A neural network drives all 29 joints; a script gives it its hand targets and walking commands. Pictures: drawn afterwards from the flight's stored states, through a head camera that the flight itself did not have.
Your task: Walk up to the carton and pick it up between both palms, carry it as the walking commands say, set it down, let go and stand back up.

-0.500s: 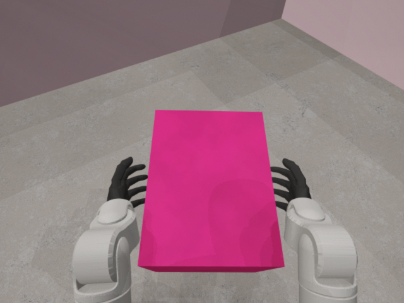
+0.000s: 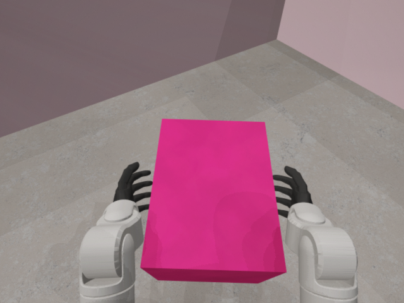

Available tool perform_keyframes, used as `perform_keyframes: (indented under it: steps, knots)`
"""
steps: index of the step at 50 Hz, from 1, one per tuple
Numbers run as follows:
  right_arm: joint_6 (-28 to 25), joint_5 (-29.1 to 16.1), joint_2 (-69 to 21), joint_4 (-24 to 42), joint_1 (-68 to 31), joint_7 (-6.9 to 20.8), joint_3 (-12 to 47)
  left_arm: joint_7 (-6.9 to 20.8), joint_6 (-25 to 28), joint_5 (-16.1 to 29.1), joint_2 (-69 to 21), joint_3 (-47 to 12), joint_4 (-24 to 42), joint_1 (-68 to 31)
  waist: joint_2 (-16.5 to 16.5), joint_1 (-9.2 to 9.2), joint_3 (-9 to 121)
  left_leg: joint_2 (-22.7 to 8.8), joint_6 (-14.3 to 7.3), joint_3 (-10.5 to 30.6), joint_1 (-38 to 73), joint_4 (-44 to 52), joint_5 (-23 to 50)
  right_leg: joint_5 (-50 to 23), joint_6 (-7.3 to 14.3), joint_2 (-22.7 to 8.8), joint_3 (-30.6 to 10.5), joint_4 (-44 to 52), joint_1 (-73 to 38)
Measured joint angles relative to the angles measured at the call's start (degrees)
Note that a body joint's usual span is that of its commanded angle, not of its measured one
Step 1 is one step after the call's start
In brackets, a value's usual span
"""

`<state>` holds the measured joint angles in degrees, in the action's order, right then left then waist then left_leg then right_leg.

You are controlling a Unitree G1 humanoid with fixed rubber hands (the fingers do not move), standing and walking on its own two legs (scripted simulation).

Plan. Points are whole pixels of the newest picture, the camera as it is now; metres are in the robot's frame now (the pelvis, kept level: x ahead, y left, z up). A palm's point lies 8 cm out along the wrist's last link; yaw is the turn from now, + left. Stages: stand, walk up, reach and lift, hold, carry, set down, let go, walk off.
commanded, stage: carry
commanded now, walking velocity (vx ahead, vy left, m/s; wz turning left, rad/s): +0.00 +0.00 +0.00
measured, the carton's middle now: (210, 202) +0.33 +0.01 +0.01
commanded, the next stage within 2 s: none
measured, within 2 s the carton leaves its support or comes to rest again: neither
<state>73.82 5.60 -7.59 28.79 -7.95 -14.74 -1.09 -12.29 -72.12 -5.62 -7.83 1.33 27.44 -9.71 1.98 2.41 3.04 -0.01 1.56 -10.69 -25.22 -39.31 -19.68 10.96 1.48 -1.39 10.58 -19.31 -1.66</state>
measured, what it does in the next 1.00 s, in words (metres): walks ahead: left foot, then right foot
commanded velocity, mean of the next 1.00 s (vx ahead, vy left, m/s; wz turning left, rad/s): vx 0.00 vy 0.00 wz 0.00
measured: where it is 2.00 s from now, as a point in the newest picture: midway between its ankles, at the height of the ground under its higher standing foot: outside the picture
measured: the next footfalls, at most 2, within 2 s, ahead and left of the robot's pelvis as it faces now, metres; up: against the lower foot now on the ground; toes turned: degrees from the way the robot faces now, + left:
left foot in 0.08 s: +0.14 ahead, +0.07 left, +0.00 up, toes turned -6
right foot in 0.24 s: +0.05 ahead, -0.11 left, +0.00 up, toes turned -1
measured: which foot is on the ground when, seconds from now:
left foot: up 0.00-0.06, down 0.08-1.00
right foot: down 0.00-0.06, up 0.08-0.22, down 0.24-1.00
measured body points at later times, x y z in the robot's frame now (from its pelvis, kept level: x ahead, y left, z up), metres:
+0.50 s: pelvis +0.11 -0.04 -0.02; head +0.11 -0.04 +0.43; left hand +0.40 +0.11 +0.05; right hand +0.40 -0.19 +0.05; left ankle +0.10 +0.06 -0.75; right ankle +0.01 -0.11 -0.75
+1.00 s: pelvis +0.13 -0.05 -0.02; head +0.14 -0.05 +0.43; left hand +0.43 +0.10 +0.02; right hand +0.43 -0.20 +0.02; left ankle +0.11 +0.06 -0.75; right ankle +0.02 -0.11 -0.74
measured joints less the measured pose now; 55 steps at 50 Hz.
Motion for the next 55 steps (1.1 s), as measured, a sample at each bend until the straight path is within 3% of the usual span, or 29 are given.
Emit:
perform_keyframes:
  steps: [3,4,7,10,12,14,19,30,43,55]
  knots:
    - [0.1,-0.1,-0.1,0.0,-0.4,0.2,0.8,0.0,-0.3,0.4,0.2,0.5,1.9,1.3,-1.6,-0.11,-1.4,0.4,-1.0,-2.2,1.4,12.8,18.9,3.6,0.8,0.2,-0.5,-11.1,1.5]
    - [0.1,-0.1,-0.1,-0.2,-0.9,0.2,1.1,0.0,-0.3,0.4,0.2,1.0,2.5,1.5,-2.5,-0.10,-1.4,-0.3,-3.0,-2.5,2.6,13.8,23.1,5.9,0.5,0.6,-1.3,-18.4,3.7]
    - [-1.3,-0.1,-0.2,-2.4,-1.8,0.2,1.4,0.6,0.7,0.5,0.1,2.9,0.6,0.2,-0.2,-1.64,-1.1,1.2,-7.3,-3.0,2.6,9.9,8.0,15.9,0.6,1.2,-8.5,-35.4,13.9]
    - [-1.4,0.0,-0.2,-3.5,-1.0,0.3,0.8,1.0,0.8,0.6,0.1,2.7,-1.3,0.4,0.5,-2.78,-1.8,2.0,-7.7,-3.2,2.4,8.3,7.6,19.7,0.8,0.1,-11.7,-27.9,18.9]
    - [-3.4,0.9,-0.1,-7.7,-0.9,2.0,-0.1,2.7,2.9,-0.6,0.1,3.2,-6.0,0.2,-0.2,-3.05,-1.5,1.6,-7.1,-3.1,2.8,7.2,6.4,14.0,0.8,-0.8,-10.6,-18.2,18.9]
    - [-5.3,1.0,0.0,-11.8,-0.2,2.6,-0.9,3.3,5.3,-1.1,0.1,3.3,-11.2,0.6,-1.6,-3.58,-0.7,0.7,-6.0,-1.9,3.8,7.1,5.3,12.2,0.3,0.1,-9.3,-16.7,17.1]
    - [-8.1,0.5,0.1,-12.2,0.4,2.9,-0.6,2.7,8.7,-1.0,0.2,3.1,-11.8,1.6,-2.1,-3.65,1.6,-0.7,-4.4,-0.3,5.1,8.9,4.9,11.9,0.9,2.0,-7.9,-11.6,14.1]
    - [-12.0,2.5,-0.3,-17.4,-2.3,3.7,-2.7,3.2,11.3,-1.6,0.0,3.2,-15.7,-0.5,-1.7,-1.45,4.1,-2.6,-2.2,1.5,6.0,7.5,5.4,8.8,2.1,3.9,-6.1,-9.8,11.5]
    - [-17.8,3.8,-0.2,-23.4,-1.8,6.1,-4.0,5.3,17.3,-3.3,-0.1,4.2,-22.9,-0.8,-1.0,-1.81,2.8,-2.8,-1.8,1.9,7.5,7.3,4.9,8.8,1.9,3.9,-5.2,-11.2,10.4]
    - [-22.3,4.0,0.0,-25.5,-0.6,7.5,-4.3,6.6,21.7,-3.4,0.1,4.5,-25.3,0.4,-1.0,-1.69,1.9,-3.0,-1.8,2.0,7.8,6.5,4.6,8.7,1.8,3.9,-4.6,-12.6,10.4]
